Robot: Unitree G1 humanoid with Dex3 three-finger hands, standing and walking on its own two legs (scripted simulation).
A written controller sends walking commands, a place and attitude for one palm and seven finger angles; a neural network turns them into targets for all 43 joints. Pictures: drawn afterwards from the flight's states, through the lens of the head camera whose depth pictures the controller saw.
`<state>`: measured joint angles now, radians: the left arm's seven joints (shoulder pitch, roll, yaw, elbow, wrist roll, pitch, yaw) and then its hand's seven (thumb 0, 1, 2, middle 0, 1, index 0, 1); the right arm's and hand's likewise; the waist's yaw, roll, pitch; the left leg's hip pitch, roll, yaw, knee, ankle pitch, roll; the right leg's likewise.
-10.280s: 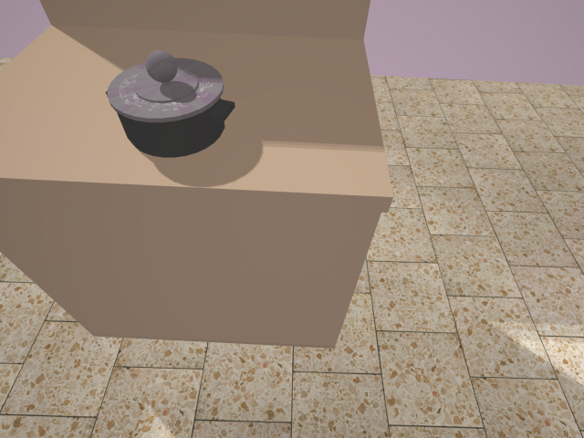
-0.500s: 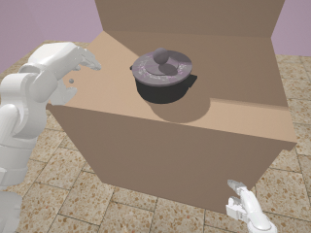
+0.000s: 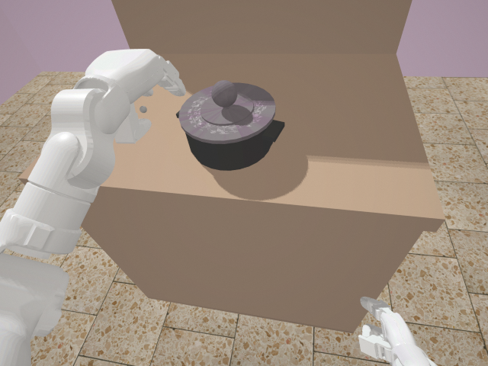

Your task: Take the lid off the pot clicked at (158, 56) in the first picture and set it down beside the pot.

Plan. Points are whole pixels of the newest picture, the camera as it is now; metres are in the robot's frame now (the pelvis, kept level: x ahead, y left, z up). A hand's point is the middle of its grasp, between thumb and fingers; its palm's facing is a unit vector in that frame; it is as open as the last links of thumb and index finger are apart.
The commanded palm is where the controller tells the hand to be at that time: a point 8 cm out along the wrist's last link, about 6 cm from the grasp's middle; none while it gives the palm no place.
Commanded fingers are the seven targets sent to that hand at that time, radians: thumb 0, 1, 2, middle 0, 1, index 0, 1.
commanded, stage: move the open hand above the knob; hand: left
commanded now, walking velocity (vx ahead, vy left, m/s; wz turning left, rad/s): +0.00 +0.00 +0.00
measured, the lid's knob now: (224, 93) +0.56 +0.10 +0.16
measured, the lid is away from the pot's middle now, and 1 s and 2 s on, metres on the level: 0.00 0.00 0.00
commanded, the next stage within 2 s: lower the open fingers around the knob in 1.76 s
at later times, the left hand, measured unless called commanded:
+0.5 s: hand (183, 90) +0.45 +0.13 +0.24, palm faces -0.17 -0.03 -0.99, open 9.8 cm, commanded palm +0.44 +0.13 +0.31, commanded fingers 0.00 -0.38 1.73 -0.89 -0.08 -0.89 -0.08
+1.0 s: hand (217, 59) +0.52 +0.09 +0.25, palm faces -0.25 -0.07 -0.97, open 9.8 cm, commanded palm +0.51 +0.09 +0.31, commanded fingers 0.00 -0.38 1.73 -0.89 -0.08 -0.89 -0.08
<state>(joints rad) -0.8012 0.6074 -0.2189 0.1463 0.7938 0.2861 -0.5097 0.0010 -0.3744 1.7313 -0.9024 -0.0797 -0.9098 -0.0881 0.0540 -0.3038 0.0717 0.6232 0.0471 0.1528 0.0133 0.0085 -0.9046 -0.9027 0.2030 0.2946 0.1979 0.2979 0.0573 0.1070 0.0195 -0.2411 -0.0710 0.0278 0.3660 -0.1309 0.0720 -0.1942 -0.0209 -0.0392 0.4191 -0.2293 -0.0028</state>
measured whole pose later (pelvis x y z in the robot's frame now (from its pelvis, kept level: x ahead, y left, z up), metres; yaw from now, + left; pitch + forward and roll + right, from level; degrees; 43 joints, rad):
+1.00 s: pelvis +0.03 -0.01 +0.00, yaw -1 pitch +6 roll +1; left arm -1.38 0.42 -0.32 0.96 0.88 0.32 -0.51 0.00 -0.37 1.73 -0.90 -0.08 -0.91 -0.09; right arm 0.16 -0.30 0.04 0.72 0.05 0.19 0.00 0.01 -0.91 -0.90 0.20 0.29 0.20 0.30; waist -0.07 0.06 -0.04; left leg -0.31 -0.06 0.04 0.36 -0.16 0.06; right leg -0.27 -0.01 -0.02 0.41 -0.26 -0.01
